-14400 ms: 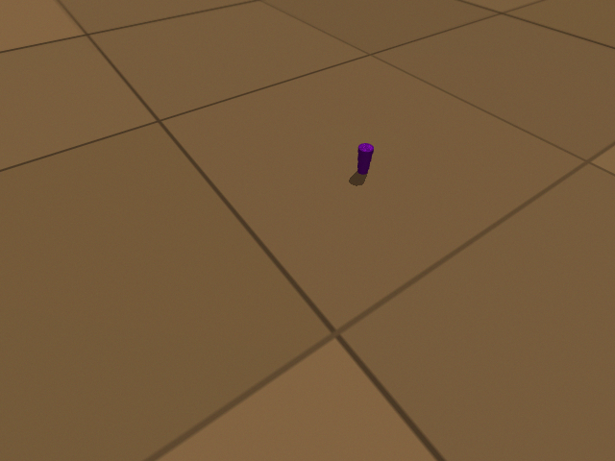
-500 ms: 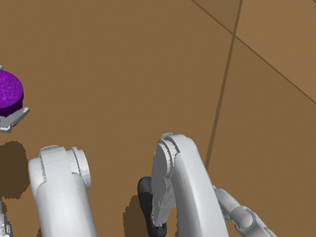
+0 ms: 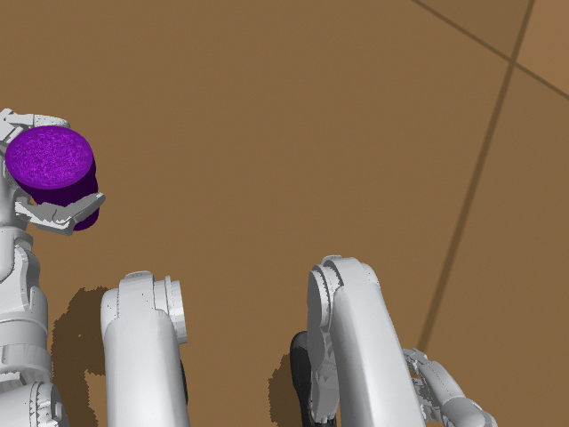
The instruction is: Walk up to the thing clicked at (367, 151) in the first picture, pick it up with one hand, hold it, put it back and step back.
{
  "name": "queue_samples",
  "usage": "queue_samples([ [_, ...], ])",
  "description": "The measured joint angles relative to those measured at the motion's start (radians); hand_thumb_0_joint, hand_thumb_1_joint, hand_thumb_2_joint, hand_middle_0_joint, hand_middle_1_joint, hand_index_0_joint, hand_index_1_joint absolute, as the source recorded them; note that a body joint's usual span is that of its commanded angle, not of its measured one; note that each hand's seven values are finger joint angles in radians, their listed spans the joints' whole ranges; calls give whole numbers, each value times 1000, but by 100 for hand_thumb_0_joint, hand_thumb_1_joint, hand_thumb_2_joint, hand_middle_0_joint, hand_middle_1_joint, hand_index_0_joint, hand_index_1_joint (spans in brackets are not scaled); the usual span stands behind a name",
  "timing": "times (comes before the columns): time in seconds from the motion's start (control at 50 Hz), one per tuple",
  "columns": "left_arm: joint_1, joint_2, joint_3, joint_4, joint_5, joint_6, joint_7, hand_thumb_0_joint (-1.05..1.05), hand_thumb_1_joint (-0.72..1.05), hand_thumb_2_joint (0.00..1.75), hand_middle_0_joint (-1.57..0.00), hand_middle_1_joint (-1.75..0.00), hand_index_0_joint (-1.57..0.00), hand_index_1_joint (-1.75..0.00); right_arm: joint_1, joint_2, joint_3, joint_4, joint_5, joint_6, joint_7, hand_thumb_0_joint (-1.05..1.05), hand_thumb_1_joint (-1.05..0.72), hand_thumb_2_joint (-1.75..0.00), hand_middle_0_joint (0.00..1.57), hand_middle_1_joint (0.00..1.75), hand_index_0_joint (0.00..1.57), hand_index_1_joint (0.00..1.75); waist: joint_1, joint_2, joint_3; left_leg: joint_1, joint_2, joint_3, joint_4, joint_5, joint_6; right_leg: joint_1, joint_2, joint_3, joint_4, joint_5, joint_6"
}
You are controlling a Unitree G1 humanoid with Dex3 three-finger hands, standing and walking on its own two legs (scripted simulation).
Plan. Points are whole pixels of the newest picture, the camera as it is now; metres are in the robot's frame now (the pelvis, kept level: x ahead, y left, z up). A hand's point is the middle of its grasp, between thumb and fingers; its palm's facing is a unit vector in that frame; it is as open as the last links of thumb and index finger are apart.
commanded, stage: settle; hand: left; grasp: from the side
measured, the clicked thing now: (66, 189) +0.43 +0.27 -0.06
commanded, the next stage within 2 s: lift in 0.74 s
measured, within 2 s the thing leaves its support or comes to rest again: neither
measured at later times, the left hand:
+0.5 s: hand (56, 162) +0.44 +0.25 +0.01, palm faces +0.16 -0.99 -0.05, open 10.8 cm
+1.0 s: hand (47, 154) +0.43 +0.25 +0.03, palm faces +0.17 -0.98 -0.05, open 10.9 cm
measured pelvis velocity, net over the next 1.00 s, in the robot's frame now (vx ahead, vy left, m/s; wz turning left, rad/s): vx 0.00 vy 0.00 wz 0.06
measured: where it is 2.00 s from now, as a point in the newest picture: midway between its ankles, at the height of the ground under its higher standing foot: (246, 419)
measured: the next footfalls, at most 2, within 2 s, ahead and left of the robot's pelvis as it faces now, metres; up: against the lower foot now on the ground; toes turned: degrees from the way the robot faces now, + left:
none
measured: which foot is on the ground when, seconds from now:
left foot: down 0.00-1.00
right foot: down 0.00-1.00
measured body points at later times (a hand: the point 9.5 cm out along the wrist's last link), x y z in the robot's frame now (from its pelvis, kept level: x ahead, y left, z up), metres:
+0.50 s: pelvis +0.00 -0.01 +0.03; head +0.20 +0.05 +0.43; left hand +0.42 +0.31 +0.01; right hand +0.15 -0.27 -0.09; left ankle +0.08 +0.14 -0.30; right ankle +0.10 -0.13 -0.30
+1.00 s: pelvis +0.00 +0.00 +0.04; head +0.19 +0.05 +0.45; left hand +0.42 +0.31 +0.03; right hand +0.14 -0.26 -0.08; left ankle +0.08 +0.14 -0.30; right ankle +0.10 -0.13 -0.30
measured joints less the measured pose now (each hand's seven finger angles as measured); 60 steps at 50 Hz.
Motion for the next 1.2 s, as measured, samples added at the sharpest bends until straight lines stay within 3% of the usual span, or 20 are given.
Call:
queue_samples([
  [0.36,-27,-54,31,-13,4,43,-36,5,-44,109,-78,-103,-63,-103,29,-4,-59,8,18,-17,-28,0,-91,-90,20,30,20,30,9,16,-36,50,11,31,-83,0,-10,20,-5,17,-53,-1,-21],
  [0.9,-60,-72,25,44,36,45,-22,4,-48,113,-78,-106,-63,-105,58,19,-78,24,23,-36,-37,0,-90,-90,20,30,20,30,11,21,-66,97,7,69,-153,17,3,65,-16,43,-111,5,-14],
  [1.2,-13,-96,16,-40,-12,86,-78,4,-48,114,-78,-105,-64,-104,80,21,-96,24,57,-43,-53,0,-93,-90,20,30,20,30,27,35,-99,156,9,87,-225,12,0,115,-22,50,-171,-3,-19],
])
